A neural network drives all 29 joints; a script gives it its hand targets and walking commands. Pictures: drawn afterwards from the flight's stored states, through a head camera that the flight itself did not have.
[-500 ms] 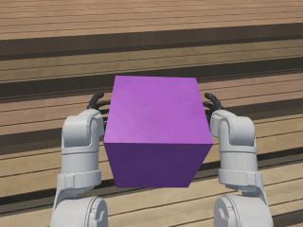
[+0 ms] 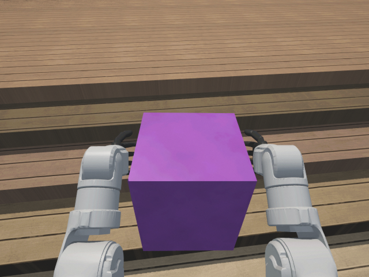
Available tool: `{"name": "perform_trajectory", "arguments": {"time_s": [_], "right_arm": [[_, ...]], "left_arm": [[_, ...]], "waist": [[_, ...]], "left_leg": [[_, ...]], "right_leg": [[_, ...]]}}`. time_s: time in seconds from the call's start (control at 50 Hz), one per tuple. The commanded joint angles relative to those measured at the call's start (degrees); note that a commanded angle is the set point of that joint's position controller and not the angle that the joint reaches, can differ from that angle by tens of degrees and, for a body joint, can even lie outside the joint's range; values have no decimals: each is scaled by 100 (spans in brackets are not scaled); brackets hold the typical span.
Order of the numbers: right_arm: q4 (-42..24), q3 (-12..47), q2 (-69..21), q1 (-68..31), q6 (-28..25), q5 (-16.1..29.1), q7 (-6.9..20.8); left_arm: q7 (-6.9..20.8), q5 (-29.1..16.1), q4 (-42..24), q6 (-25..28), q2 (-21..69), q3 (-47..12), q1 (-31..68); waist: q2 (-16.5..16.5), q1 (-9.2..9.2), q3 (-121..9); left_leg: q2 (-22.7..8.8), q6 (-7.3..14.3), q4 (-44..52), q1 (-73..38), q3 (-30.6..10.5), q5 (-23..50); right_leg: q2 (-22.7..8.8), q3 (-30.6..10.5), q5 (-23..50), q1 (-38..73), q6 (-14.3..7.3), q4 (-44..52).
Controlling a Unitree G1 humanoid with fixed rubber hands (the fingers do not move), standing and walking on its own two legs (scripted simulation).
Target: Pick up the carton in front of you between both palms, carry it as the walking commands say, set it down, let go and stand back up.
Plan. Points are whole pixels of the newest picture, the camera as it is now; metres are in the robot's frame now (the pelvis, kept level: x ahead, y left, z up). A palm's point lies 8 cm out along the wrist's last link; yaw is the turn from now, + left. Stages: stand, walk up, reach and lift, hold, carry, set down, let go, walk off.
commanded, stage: carry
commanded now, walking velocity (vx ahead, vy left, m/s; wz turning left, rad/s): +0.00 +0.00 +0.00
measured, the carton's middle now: (188, 182) +0.34 -0.01 +0.06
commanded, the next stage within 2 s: none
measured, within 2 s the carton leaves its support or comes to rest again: neither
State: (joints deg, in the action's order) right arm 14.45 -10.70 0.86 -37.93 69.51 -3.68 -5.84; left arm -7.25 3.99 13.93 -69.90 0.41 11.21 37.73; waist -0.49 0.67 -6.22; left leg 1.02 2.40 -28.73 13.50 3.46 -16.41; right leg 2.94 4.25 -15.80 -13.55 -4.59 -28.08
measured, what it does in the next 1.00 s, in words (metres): stands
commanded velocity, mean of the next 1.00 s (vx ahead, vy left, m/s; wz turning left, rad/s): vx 0.00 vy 0.00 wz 0.00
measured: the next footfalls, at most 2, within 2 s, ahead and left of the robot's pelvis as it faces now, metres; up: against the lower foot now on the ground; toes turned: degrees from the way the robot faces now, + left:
left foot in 1.80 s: +0.35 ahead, +0.11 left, +0.11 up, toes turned +6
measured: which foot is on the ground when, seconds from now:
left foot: down 0.00-1.00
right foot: down 0.00-1.00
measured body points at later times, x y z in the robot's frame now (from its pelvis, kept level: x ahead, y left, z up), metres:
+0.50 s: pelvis -0.02 +0.00 +0.00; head -0.04 +0.00 +0.45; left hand +0.33 +0.15 +0.12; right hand +0.34 -0.15 +0.12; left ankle -0.01 +0.09 -0.74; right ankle -0.01 -0.07 -0.74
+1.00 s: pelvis -0.04 +0.01 +0.00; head -0.06 +0.01 +0.45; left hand +0.32 +0.16 +0.12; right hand +0.32 -0.15 +0.12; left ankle -0.01 +0.09 -0.74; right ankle -0.01 -0.07 -0.74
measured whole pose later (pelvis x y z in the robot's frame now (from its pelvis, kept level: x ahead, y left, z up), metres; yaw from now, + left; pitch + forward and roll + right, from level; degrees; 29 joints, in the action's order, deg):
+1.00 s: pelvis -0.04 +0.01 +0.00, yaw +0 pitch +0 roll +0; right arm 12.8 -11.4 0.1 -37.8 69.6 -3.9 -6.0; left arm -7.2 3.9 12.0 -70.2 0.4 11.1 37.4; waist 0.2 0.1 -4.6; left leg 1.4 3.1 -28.8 16.1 3.8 -13.3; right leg 2.3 4.3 -12.9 -16.3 -4.2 -28.5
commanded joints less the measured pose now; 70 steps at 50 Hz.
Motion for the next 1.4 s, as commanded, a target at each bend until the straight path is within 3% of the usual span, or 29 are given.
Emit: {"name": "perform_trajectory", "arguments": {"time_s": [0.0,1.08,1.12,1.16,1.2,1.22,1.26,1.28,1.32,1.36,1.38], "right_arm": [[-711,3132,-6557,-4095,-122,2502,1288],[-732,3127,-6457,-3969,-107,2368,1305],[-844,3173,-6448,-4125,-107,2411,1299],[-1030,3225,-6390,-4342,-73,2475,1263],[-1214,3249,-6246,-4477,7,2526,1197],[-1319,3257,-6156,-4556,60,2549,1157],[-1410,3239,-5945,-4576,189,2579,1063],[-1374,3207,-5835,-4509,261,2575,1022],[-1316,3179,-5735,-4611,395,2594,982],[-1212,3111,-5725,-4794,491,2623,968],[-1089,3046,-5742,-4790,521,2604,961]], "left_arm": [[1384,-2320,-639,149,6232,-3011,3976],[1423,-2393,-780,127,6340,-3226,4040],[1415,-2435,-911,130,6322,-3278,4179],[1386,-2518,-1100,97,6263,-3341,4371],[1338,-2610,-1312,18,6153,-3386,4602],[1308,-2651,-1431,-38,6092,-3400,4730],[1237,-2698,-1548,-179,5914,-3370,4856],[1203,-2677,-1498,-255,5782,-3290,4823],[1178,-2590,-1283,-406,5596,-3095,4725],[1197,-2524,-1004,-512,5509,-2912,4605],[1220,-2492,-840,-553,5502,-2822,4532]], "waist": [[167,-67,-1746],[52,-58,-1692],[64,-76,-1680],[22,-76,-1539],[-106,6,-1308],[-270,71,-1243],[-780,197,-1386],[-754,209,-1494],[-498,167,-1575],[-332,9,-1633],[-169,-116,-1634]], "left_leg": [[-761,336,222,-356,-648,1082],[-816,429,344,-302,-730,1062],[-768,475,444,-235,-732,378],[-717,619,493,-83,-846,-809],[-854,856,708,-30,-1264,-1963],[-1027,988,916,-180,-1606,-2304],[-1504,1285,1378,-692,-2401,-2506],[-1672,1407,1406,-842,-2583,-2372],[-1690,1467,1210,-859,-2402,-1614],[-1365,1256,814,-519,-1616,-350],[-1074,1036,399,-111,-1107,-61]], "right_leg": [[-1166,-881,2613,865,-256,233],[-1025,-849,1177,345,-249,325],[-968,-840,493,261,-279,403],[-843,-857,-752,-60,-386,332],[-704,-851,-1693,-701,-456,47],[-594,-728,-1708,-1072,-432,-276],[-345,-279,-988,-1577,-263,-1201],[-406,-260,-759,-1678,-196,-1506],[-424,-190,-627,-1632,-146,-1371],[-253,-75,-448,-790,-201,-413],[-272,-190,-283,-69,-281,185]]}}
